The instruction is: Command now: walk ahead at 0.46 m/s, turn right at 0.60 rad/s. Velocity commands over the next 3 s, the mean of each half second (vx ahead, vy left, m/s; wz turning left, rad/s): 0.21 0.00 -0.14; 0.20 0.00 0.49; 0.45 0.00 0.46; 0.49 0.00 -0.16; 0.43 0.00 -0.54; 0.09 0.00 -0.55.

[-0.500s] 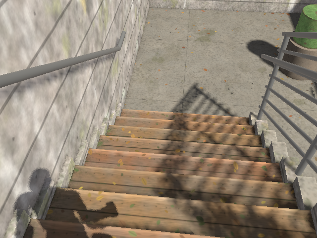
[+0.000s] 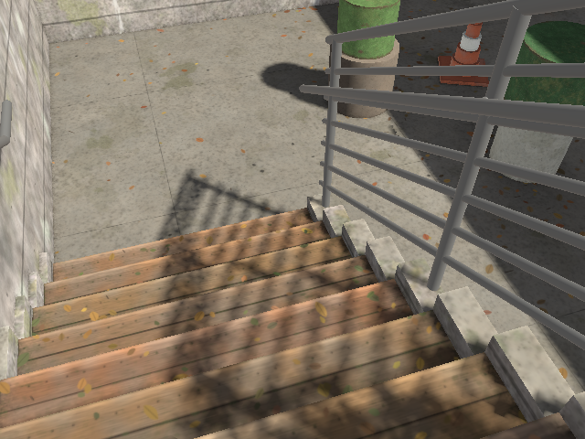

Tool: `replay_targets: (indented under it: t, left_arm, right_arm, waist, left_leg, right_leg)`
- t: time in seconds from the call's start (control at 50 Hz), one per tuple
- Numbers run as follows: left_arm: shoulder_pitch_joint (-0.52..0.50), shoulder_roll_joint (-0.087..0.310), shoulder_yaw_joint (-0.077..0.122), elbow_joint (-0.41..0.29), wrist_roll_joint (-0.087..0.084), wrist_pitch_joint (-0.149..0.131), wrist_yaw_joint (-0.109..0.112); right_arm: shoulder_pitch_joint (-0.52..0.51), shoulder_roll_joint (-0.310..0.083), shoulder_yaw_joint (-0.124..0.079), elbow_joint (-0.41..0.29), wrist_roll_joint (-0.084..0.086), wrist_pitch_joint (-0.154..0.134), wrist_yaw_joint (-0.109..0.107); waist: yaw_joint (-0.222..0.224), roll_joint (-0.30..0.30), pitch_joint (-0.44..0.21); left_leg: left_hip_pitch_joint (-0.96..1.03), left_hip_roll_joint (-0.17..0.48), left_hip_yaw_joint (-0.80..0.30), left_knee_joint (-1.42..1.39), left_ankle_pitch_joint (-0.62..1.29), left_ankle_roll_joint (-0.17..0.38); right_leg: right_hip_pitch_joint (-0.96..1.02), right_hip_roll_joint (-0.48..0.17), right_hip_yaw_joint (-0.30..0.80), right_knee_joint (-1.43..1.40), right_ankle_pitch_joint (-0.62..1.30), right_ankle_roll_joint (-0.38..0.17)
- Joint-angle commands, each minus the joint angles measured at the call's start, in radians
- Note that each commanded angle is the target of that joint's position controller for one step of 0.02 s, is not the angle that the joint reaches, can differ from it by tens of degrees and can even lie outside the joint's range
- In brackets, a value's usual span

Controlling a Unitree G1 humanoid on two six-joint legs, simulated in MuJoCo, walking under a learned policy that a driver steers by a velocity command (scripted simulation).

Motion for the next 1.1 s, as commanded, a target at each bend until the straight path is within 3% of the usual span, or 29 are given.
replay_targets:
  t: [0.02, 0.1, 0.14, 0.2, 0.26, 0.28, 0.3, 0.32, 0.34, 0.36, 0.38, 0.42, 0.48, 0.52, 0.58, 0.64, 0.68, 0.76, 0.78, 0.8, 0.82, 0.84, 0.88, 0.92, 0.94, 1.0, 1.04, 1.08, 1.1]
  left_arm:
    - [0.001, -0.017, -0.018, -0.035, 0.002, -0.019, 0.021]
    - [-0.15, -0.025, -0.034, -0.054, 0.002, -0.016, -0.009]
    - [-0.18, -0.009, -0.023, -0.072, -0.002, 0.005, -0.026]
    - [-0.282, 0.052, 0.0, -0.1, 0.01, 0.029, 0.001]
    - [-0.364, -0.007, -0.034, -0.06, 0.027, 0.034, 0.027]
    - [-0.244, 0.034, 0.01, 0.024, -0.113, -0.007, 0.076]
    - [-0.011, 0.039, 0.013, 0.119, -0.088, -0.032, 0.095]
    - [0.195, 0.144, 0.055, 0.151, 0.021, -0.014, 0.068]
    - [0.343, 0.27, 0.11, 0.157, 0.037, 0.015, 0.061]
    - [0.455, 0.256, 0.121, 0.186, -0.014, 0.028, 0.033]
    - [0.399, 0.219, 0.112, 0.184, 0.004, 0.037, 0.037]
    - [0.054, 0.104, 0.046, 0.113, -0.038, 0.006, 0.015]
    - [-0.035, 0.084, 0.038, 0.085, -0.002, -0.055, 0.033]
    - [-0.089, 0.114, 0.053, 0.024, 0.009, -0.082, 0.078]
    - [0.0, 0.12, 0.071, 0.031, 0.009, -0.073, 0.131]
    - [0.032, 0.091, 0.086, -0.012, 0.002, -0.061, 0.181]
    - [0.038, 0.095, 0.096, -0.03, 0.005, -0.068, 0.182]
    - [-0.083, 0.126, 0.114, -0.094, 0.003, -0.078, 0.17]
    - [-0.162, 0.073, 0.104, -0.127, 0.021, -0.079, 0.159]
    - [-0.105, -0.057, 0.066, -0.201, 0.031, -0.079, 0.141]
    - [-0.178, -0.048, 0.052, -0.223, -0.063, -0.097, 0.121]
    - [-0.195, -0.029, 0.049, -0.207, -0.087, -0.095, 0.13]
    - [-0.107, 0.119, 0.09, -0.134, -0.036, -0.076, 0.144]
    - [0.033, -0.013, 0.041, -0.057, 0.015, -0.046, 0.113]
    - [0.066, -0.065, 0.015, -0.057, 0.016, -0.04, 0.087]
    - [-0.037, 0.01, 0.006, -0.105, -0.013, -0.034, 0.062]
    - [-0.107, 0.008, -0.013, -0.114, 0.022, -0.025, 0.061]
    - [-0.227, -0.011, -0.03, -0.151, 0.011, -0.025, 0.07]
    - [-0.282, 0.016, -0.029, -0.146, -0.006, -0.027, 0.063]
  right_arm:
    - [0.101, -0.048, -0.001, 0.054, -0.009, 0.003, -0.013]
    - [0.145, 0.054, 0.046, 0.036, 0.02, -0.006, -0.066]
    - [0.104, -0.036, 0.033, 0.033, -0.002, -0.007, -0.037]
    - [0.122, -0.164, -0.016, 0.049, 0.041, -0.005, -0.028]
    - [0.251, -0.109, -0.029, 0.097, 0.054, 0.071, -0.052]
    - [0.254, -0.097, -0.04, 0.088, 0.12, 0.098, -0.054]
    - [0.255, -0.06, -0.033, 0.09, 0.142, 0.12, -0.052]
    - [0.402, -0.012, 0.001, 0.132, -0.023, 0.129, 0.038]
    - [0.383, 0.013, -0.012, 0.089, 0.022, 0.123, 0.105]
    - [0.286, -0.032, -0.018, 0.024, 0.084, 0.098, 0.127]
    - [0.099, -0.112, -0.034, -0.046, 0.15, 0.09, 0.132]
    - [-0.045, -0.02, 0.004, -0.138, 0.144, 0.053, 0.119]
    - [0.207, 0.036, 0.016, -0.049, 0.134, 0.068, 0.058]
    - [0.246, -0.022, -0.018, -0.041, 0.065, 0.096, 0.04]
    - [0.048, -0.04, -0.038, -0.175, 0.047, 0.124, 0.011]
    - [-0.06, -0.003, -0.035, -0.26, 0.057, 0.154, -0.016]
    - [-0.068, -0.034, -0.049, -0.286, 0.048, 0.153, -0.017]
    - [0.074, -0.164, -0.15, -0.228, 0.083, 0.061, -0.014]
    - [0.248, -0.231, -0.186, -0.168, 0.049, 0.016, -0.027]
    - [0.461, -0.358, -0.201, -0.124, 0.038, -0.027, -0.044]
    - [0.587, -0.331, -0.192, -0.071, -0.003, -0.049, -0.001]
    - [0.447, -0.268, -0.177, -0.073, 0.016, -0.036, 0.04]
    - [0.031, -0.198, -0.142, -0.176, 0.108, 0.021, 0.102]
    - [-0.1, -0.081, -0.081, -0.169, 0.069, 0.048, 0.095]
    - [-0.096, -0.082, -0.069, -0.153, 0.056, 0.037, 0.077]
    - [0.064, -0.126, -0.053, -0.047, 0.043, -0.008, 0.03]
    - [0.25, -0.066, -0.027, 0.07, 0.024, -0.021, 0.005]
    - [0.341, -0.051, -0.025, 0.122, 0.014, -0.023, -0.005]
    - [0.293, -0.018, -0.012, 0.081, 0.038, -0.013, -0.013]
  waist:
    - [-0.003, 0.097, 0.135]
    - [-0.02, 0.102, 0.154]
    - [0.002, 0.119, 0.185]
    - [-0.04, 0.121, 0.291]
    - [-0.144, 0.096, 0.288]
    - [-0.136, 0.069, 0.248]
    - [-0.047, 0.024, 0.121]
    - [0.043, -0.029, -0.089]
    - [0.1, -0.142, -0.307]
    - [0.175, -0.177, -0.546]
    - [0.2, -0.082, -0.376]
    - [0.058, 0.057, -0.123]
    - [-0.075, 0.034, 0.081]
    - [-0.085, 0.089, 0.083]
    - [-0.001, 0.062, 0.095]
    - [0.054, 0.005, 0.097]
    - [0.067, 0.006, 0.121]
    - [-0.054, 0.057, 0.04]
    - [-0.159, 0.214, -0.001]
    - [-0.115, 0.337, -0.165]
    - [-0.244, 0.23, 0.032]
    - [-0.193, 0.203, 0.2]
    - [0.01, 0.164, 0.135]
    - [0.107, 0.121, 0.159]
    - [0.114, 0.094, 0.128]
    - [0.043, 0.126, 0.091]
    - [-0.041, 0.145, 0.089]
    - [-0.088, 0.163, 0.112]
    - [-0.108, 0.095, 0.107]
  left_leg:
    - [0.324, 0.433, -0.384, -0.195, 0.522, 0.21]
    - [0.1, 0.268, -0.128, -0.06, 0.491, 0.095]
    - [-0.301, 0.237, -0.059, -0.119, 0.273, 0.071]
    - [-0.01, 0.322, -0.172, -0.011, 0.205, 0.055]
    - [0.333, 0.35, -0.304, 0.09, 0.251, 0.064]
    - [0.275, 0.206, -0.189, 0.315, 0.3, 0.067]
    - [0.093, 0.133, -0.154, 0.575, 0.226, 0.06]
    - [-0.165, 0.213, -0.192, 0.609, 0.071, -0.062]
    - [-0.415, 0.127, -0.171, 1.003, -0.475, -0.137]
    - [-0.521, 0.13, -0.219, 1.292, -0.683, -0.161]
    - [-0.695, 0.152, -0.237, 1.394, -0.684, -0.171]
    - [-0.697, 0.216, -0.312, 1.13, -0.552, -0.177]
    - [-0.281, 0.177, -0.336, 0.9, -0.227, -0.186]
    - [-0.25, 0.154, -0.345, 0.735, 0.204, -0.138]
    - [-0.381, 0.19, -0.34, 0.444, 0.286, -0.096]
    - [-0.365, 0.169, -0.285, 0.372, 0.19, -0.081]
    - [-0.319, 0.129, -0.245, 0.312, 0.13, -0.05]
    - [0.181, -0.001, -0.168, 0.078, 0.162, -0.01]
    - [0.397, 0.048, -0.331, -0.094, 0.254, 0.017]
    - [0.722, 0.273, -0.782, -0.101, 0.645, 0.221]
    - [0.678, 0.37, -1.105, -0.259, 0.48, 0.218]
    - [0.557, 0.395, -1.05, -0.285, 0.316, 0.209]
    - [0.144, 0.297, -0.773, -0.265, 0.104, 0.225]
    - [-0.315, 0.184, -0.663, -0.274, -0.05, 0.164]
    - [-0.354, 0.14, -0.628, -0.234, 0.004, 0.161]
    - [-0.317, 0.089, -0.605, -0.166, 0.026, 0.166]
    - [0.001, 0.111, -0.684, -0.064, 0.114, 0.197]
    - [0.159, 0.118, -0.763, 0.017, 0.135, 0.204]
    - [0.044, 0.08, -0.691, 0.072, 0.105, 0.21]
  right_leg:
    - [-0.38, -0.056, 0.192, -0.159, 0.092, -0.002]
    - [-0.032, -0.077, -0.055, -0.451, 0.418, 0.04]
    - [0.468, -0.007, -0.171, -0.413, 0.423, 0.034]
    - [0.318, -0.002, -0.122, -0.704, 0.245, 0.049]
    - [0.218, -0.034, -0.077, -1.089, 0.289, 0.051]
    - [0.492, 0.022, -0.206, -1.108, 0.424, 0.077]
    - [0.86, 0.044, -0.264, -1.135, 0.574, 0.073]
    - [1.363, -0.059, -0.18, -0.976, 0.701, -0.049]
    - [1.766, -0.222, -0.071, -0.563, 1.141, -0.228]
    - [1.936, -0.389, -0.017, -0.505, 1.168, -0.332]
    - [1.758, -0.378, -0.016, -0.589, 1.058, -0.248]
    - [1.203, -0.369, -0.035, -0.723, 0.548, -0.162]
    - [0.533, -0.305, -0.23, -0.883, 0.43, -0.205]
    - [0.46, -0.305, -0.227, -0.906, 0.041, -0.217]
    - [0.666, -0.367, -0.149, -0.928, -0.19, -0.164]
    - [0.697, -0.412, -0.132, -0.949, -0.341, -0.147]
    - [0.649, -0.404, -0.14, -0.988, -0.743, -0.079]
    - [0.441, -0.29, -0.302, -0.768, -0.989, 0.041]
    - [0.282, -0.168, -0.379, -0.379, -0.899, 0.087]
    - [-0.002, 0.021, -0.254, -0.059, -0.963, 0.094]
    - [-0.285, 0.199, 0.085, -0.072, -0.907, 0.067]
    - [-0.42, 0.158, 0.168, -0.067, -0.819, 0.043]
    - [-0.146, 0.036, 0.007, 0.05, -0.602, 0.039]
    - [0.116, -0.006, 0.012, 0.176, -0.244, 0.035]
    - [0.134, 0.013, -0.024, 0.207, -0.143, 0.052]
    - [0.109, 0.027, -0.07, 0.184, -0.113, 0.081]
    - [-0.109, 0.012, 0.014, -0.068, 0.042, 0.097]
    - [-0.239, 0.028, 0.021, -0.213, 0.045, 0.106]
    - [-0.1, 0.043, -0.015, -0.457, 0.266, 0.106]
